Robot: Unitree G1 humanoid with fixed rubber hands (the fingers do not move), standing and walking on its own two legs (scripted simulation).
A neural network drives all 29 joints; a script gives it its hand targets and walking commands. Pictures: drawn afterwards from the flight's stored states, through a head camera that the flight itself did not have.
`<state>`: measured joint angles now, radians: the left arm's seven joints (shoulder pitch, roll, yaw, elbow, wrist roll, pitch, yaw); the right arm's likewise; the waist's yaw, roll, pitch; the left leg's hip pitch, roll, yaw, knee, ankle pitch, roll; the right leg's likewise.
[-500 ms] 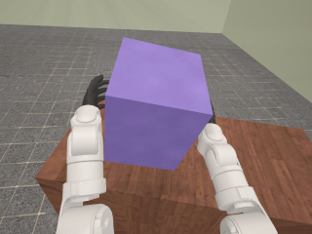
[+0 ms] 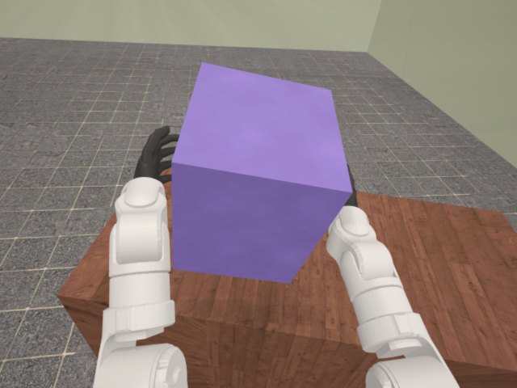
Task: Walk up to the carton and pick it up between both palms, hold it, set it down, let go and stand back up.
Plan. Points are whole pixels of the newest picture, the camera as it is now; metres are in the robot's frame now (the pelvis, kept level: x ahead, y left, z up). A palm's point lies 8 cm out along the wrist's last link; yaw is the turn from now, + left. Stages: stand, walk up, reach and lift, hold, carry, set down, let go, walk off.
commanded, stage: hold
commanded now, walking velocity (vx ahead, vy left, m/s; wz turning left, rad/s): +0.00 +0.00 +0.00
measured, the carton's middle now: (249, 182) +0.39 +0.01 +0.17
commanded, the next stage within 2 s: none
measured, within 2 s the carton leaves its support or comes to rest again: neither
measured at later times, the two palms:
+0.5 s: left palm (150, 181) +0.35 +0.15 +0.19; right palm (342, 206) +0.35 -0.13 +0.16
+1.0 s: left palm (150, 181) +0.35 +0.15 +0.19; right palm (343, 206) +0.34 -0.13 +0.16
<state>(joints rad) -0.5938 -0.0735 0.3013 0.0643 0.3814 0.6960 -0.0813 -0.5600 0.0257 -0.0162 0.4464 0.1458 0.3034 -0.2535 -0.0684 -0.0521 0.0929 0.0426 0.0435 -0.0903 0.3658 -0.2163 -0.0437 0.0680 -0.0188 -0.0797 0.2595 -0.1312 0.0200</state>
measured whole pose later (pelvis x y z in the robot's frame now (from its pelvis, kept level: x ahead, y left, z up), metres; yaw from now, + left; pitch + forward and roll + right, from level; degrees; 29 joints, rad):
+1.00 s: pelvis +0.00 +0.00 +0.00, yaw +0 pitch -11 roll -1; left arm -0.59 -0.08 0.31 0.06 0.38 0.70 -0.09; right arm -0.55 0.03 -0.02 0.44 0.14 0.29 -0.25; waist -0.07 -0.05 0.10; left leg 0.05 0.04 -0.09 0.36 -0.21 -0.04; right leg 0.07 -0.02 -0.08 0.26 -0.13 0.02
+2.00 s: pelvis +0.00 +0.00 +0.00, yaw +0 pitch -11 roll -1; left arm -0.58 -0.07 0.30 0.05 0.38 0.70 -0.09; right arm -0.55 0.03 -0.01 0.43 0.14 0.28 -0.26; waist -0.07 -0.06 0.10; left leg 0.05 0.04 -0.09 0.36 -0.21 -0.04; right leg 0.07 -0.02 -0.08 0.26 -0.13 0.02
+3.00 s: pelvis +0.00 +0.00 +0.00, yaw +0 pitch -12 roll -1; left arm -0.58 -0.07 0.30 0.05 0.38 0.70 -0.09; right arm -0.55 0.03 -0.01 0.43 0.13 0.27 -0.25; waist -0.07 -0.06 0.11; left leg 0.05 0.04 -0.09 0.36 -0.21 -0.04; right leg 0.07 -0.02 -0.08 0.26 -0.13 0.02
